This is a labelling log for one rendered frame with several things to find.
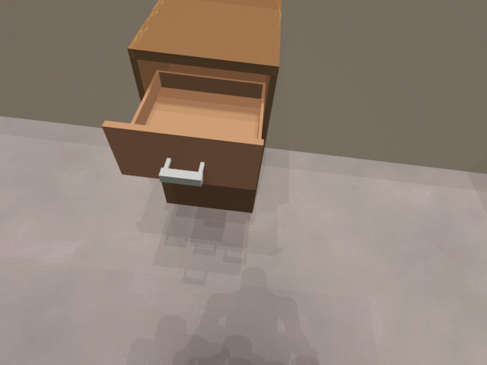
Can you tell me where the handle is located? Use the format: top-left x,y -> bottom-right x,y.
159,158 -> 205,186

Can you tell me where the cabinet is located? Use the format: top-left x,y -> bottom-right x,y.
127,0 -> 282,213

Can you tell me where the drawer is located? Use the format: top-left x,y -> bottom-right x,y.
102,70 -> 266,190

